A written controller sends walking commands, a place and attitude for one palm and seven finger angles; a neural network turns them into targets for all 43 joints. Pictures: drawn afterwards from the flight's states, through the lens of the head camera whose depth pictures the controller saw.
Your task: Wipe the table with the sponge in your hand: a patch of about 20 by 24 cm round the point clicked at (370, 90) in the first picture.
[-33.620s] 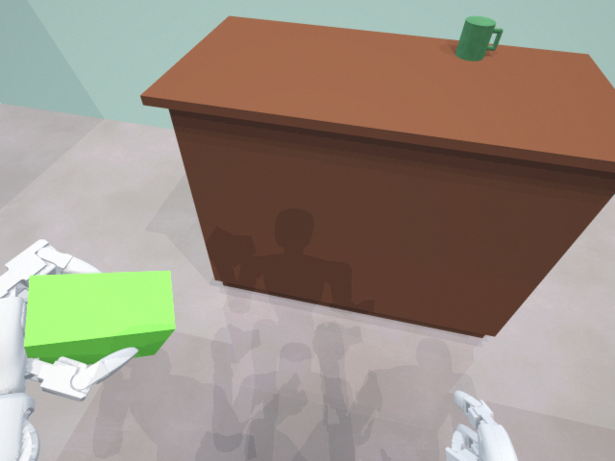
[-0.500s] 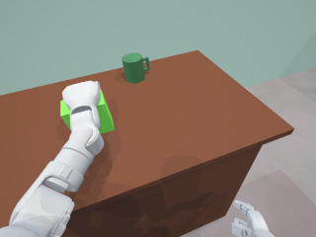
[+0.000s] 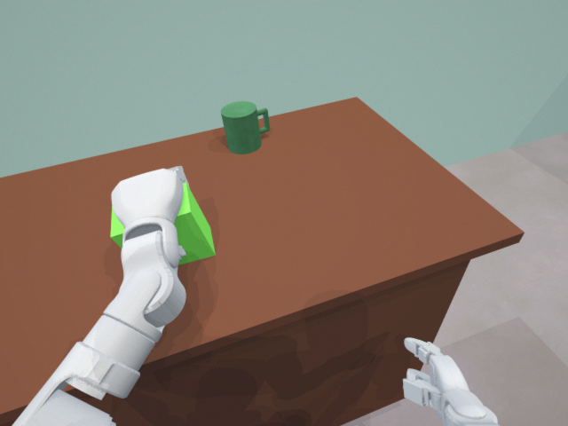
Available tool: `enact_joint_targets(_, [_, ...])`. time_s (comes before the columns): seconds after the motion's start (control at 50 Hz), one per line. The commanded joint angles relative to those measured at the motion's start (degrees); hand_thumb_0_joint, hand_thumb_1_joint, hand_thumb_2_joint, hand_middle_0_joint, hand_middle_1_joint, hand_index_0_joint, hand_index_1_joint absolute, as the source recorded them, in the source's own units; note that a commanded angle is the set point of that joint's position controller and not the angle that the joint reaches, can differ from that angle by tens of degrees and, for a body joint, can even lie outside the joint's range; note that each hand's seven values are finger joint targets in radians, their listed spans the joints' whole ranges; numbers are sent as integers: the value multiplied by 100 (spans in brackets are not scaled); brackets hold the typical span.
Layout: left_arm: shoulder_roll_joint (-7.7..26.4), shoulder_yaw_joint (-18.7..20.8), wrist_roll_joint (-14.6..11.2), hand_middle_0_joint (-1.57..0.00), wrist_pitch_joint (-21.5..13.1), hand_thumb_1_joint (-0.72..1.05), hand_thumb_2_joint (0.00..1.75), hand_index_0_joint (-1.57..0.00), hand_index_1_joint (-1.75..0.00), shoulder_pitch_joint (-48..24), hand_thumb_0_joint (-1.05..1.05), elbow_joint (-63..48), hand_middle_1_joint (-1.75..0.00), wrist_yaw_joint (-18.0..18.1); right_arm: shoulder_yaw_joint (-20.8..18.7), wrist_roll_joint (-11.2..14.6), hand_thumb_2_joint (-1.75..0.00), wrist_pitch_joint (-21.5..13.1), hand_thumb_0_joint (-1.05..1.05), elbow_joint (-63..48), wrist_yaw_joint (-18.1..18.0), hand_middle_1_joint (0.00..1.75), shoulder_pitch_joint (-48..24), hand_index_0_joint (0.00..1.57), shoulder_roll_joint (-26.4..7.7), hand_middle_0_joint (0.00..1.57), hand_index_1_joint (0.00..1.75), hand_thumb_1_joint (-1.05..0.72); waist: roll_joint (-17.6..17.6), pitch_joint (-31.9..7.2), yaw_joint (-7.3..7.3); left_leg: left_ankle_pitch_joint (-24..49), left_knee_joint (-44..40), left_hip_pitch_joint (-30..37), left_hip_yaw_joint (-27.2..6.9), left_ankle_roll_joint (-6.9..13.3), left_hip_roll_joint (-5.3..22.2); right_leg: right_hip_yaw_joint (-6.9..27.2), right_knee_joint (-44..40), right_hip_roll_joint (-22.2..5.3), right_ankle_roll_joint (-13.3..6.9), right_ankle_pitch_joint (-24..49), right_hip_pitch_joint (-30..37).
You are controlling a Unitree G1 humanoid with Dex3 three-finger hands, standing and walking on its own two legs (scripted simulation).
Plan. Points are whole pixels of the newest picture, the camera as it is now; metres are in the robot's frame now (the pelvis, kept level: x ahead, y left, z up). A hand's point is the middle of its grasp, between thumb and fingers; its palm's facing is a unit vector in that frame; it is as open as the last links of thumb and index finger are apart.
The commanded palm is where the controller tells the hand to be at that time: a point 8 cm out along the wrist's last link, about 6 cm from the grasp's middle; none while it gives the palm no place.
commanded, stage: wipe back along the third lane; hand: left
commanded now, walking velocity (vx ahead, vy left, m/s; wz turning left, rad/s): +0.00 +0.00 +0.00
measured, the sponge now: (171, 238) +0.35 +0.22 +0.11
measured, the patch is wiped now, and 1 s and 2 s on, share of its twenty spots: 1.00 1.00 1.00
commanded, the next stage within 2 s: slide back across to the middle lane in 0.60 s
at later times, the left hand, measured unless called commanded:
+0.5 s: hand (170, 245) +0.30 +0.19 +0.15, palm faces +0.20 -0.08 -0.98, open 10.1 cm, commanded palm +0.24 +0.17 +0.16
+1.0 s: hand (162, 262) +0.27 +0.18 +0.16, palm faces +0.26 -0.21 -0.94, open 10.1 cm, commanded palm +0.21 +0.19 +0.19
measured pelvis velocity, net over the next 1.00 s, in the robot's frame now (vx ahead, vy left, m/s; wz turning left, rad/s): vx -0.02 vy -0.03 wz -0.03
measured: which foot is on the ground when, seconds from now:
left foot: down 0.00-1.00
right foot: down 0.00-1.00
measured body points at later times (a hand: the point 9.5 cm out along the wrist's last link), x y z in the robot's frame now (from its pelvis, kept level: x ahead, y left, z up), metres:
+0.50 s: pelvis -0.01 -0.03 +0.00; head -0.05 -0.08 +0.44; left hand +0.28 +0.19 +0.20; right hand +0.22 -0.25 -0.08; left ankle -0.02 +0.10 -0.73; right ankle -0.03 -0.10 -0.74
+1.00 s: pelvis -0.02 -0.03 +0.00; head -0.06 -0.08 +0.44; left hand +0.25 +0.19 +0.21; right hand +0.23 -0.24 -0.07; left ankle -0.02 +0.10 -0.73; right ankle -0.03 -0.10 -0.74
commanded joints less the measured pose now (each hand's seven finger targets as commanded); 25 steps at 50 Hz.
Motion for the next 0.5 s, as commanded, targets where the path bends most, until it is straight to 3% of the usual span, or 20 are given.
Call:
enact_joint_targets(0.0, [48, 221, -535, -120, 119, 10, 130, -120, -160, -244, 0, -409, -160, -338, -231, -8, -90, -341, 0, -1031, -58, 30, -1328, 20, -580, 20, 30, -90, -1075, -713, 20, 1965, -222, 205, 29, 22, 127, -62, -187, -35, -136, 2534, 567])
enact_joint_targets(0.12, [151, 312, -584, -120, 125, 10, 130, -120, -160, 104, 0, -603, -160, -327, -246, 16, -90, -388, 0, -1026, -118, 30, -1369, 20, -592, 20, 30, -90, -1139, -405, 24, 1519, -323, 105, 55, 43, 114, 53, -352, -33, -91, 1975, 453])
enact_joint_targets(0.18, [213, 370, -576, -120, 109, 10, 130, -120, -160, 164, 0, -796, -160, -302, -267, 4, -90, -434, 0, -1059, -120, 30, -1389, 20, -598, 20, 30, -90, -1005, -514, 70, 1427, -318, 117, 76, 57, 87, 89, -360, -44, -87, 1862, 517])
enact_joint_targets(0.24, [122, 317, -649, -120, 82, 10, 130, -120, -160, 507, 0, -881, -160, -317, -267, 6, -90, -464, 0, -1058, -129, 30, -1406, 20, -583, 20, 30, -90, -1173, -408, 68, 1380, -301, 71, 108, 65, 73, 152, -403, -43, -44, 1879, 531])
enact_joint_targets(0.26, [294, 494, -609, -120, 68, 10, 130, -120, -160, 532, 0, -934, -160, -298, -284, -3, -90, -476, 0, -1046, -127, 30, -1414, 20, -614, 20, 30, -90, -1135, -411, 74, 1336, -310, 110, 88, 61, 84, 219, -419, -25, -65, 1774, 482])
enact_joint_targets(0.28, [99, 299, -648, -120, 73, 10, 130, -120, -160, 515, 0, -1060, -160, -302, -276, -1, -90, -484, 0, -1102, -129, 30, -1447, 20, -577, 20, 30, -90, -1101, -402, 82, 1293, -312, 76, 125, 75, 71, 166, -431, -60, -37, 1718, 506])
enact_joint_targets(0.36, [396, 560, -629, -120, 53, 10, 130, -120, -160, 512, 0, -1021, -160, -271, -278, -21, -90, -516, 0, -1021, -181, 30, -1446, 20, -607, 20, 30, -90, -1159, -246, 60, 1126, -294, 77, 132, 73, 52, 345, -536, -40, -29, 1522, 384])
enact_joint_targets(0.4, [110, 346, -678, -120, 39, 10, 130, -120, -160, 845, 0, -1092, -160, -277, -280, -10, -90, -539, 0, -1067, -165, 30, -1454, 20, -560, 20, 30, -90, -1141, -283, 83, 1211, -253, 80, 158, 79, 34, 301, -493, -48, -10, 1662, 458])
enact_joint_targets(0.42, [198, 448, -678, -120, 9, 10, 130, -120, -160, 1065, 0, -1168, -160, -270, -285, -13, -90, -549, 0, -1059, -153, 30, -1458, 20, -569, 20, 30, -90, -1209, -314, 116, 1283, -218, 93, 157, 73, 30, 351, -467, -42, -10, 1806, 511])
enact_joint_targets(0.48, [36, 278, -666, -120, -11, 10, 130, -120, -160, 1084, 0, -1505, -160, -279, -283, -20, -90, -535, 0, -1116, -110, 30, -1494, 20, -554, 20, 30, -90, -1094, -360, 85, 1397, -191, 143, 161, 86, 38, 356, -422, -50, -22, 2018, 526])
